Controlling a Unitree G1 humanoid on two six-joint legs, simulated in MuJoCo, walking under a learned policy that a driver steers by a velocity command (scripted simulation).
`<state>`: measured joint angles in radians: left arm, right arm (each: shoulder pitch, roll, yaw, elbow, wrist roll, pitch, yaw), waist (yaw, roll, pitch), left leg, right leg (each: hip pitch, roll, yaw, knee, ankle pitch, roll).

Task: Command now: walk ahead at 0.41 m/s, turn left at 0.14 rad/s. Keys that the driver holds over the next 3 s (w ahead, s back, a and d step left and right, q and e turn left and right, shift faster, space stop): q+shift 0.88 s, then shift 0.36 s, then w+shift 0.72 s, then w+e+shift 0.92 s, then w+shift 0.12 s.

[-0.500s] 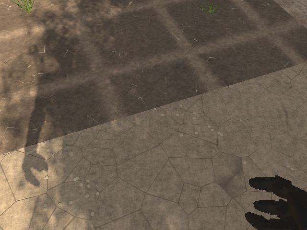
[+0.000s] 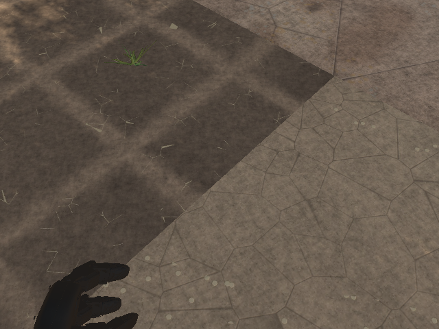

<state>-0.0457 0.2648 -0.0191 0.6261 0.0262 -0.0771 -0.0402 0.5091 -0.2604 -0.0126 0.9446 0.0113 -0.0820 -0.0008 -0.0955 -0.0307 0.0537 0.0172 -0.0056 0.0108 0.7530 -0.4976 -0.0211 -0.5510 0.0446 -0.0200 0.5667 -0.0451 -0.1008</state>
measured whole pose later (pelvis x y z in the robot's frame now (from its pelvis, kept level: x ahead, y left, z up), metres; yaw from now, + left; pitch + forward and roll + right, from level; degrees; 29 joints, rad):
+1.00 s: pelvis +0.26 +0.02 +0.03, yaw +49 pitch +2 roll +0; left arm 0.14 0.28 0.08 0.75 0.02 0.01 0.03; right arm 0.15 -0.37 -0.11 0.56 0.01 0.05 -0.02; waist 0.02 0.05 0.04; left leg -0.56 -0.10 -0.15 1.12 -0.42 -0.05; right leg -0.30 0.02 0.04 0.46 -0.19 -0.01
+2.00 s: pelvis +0.49 +0.26 +0.02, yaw +54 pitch +3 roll -1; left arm 0.55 0.24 0.03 0.91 0.01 -0.10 -0.02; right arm 0.07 -0.28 -0.01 0.69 -0.04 -0.03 0.07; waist 0.08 0.05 -0.01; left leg -0.76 0.09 0.04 0.77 0.04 0.04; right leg 0.14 0.08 -0.05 0.10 -0.29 -0.07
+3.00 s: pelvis +1.19 +0.82 +0.01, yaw +7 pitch +3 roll +1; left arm 0.46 0.33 0.08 0.87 0.00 -0.08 -0.01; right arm -0.05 -0.26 0.02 0.59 -0.04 -0.07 0.02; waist 0.14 0.00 0.04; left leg -0.62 0.05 -0.03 0.53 0.04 0.00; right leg 0.16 0.15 0.27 0.29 -0.42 -0.17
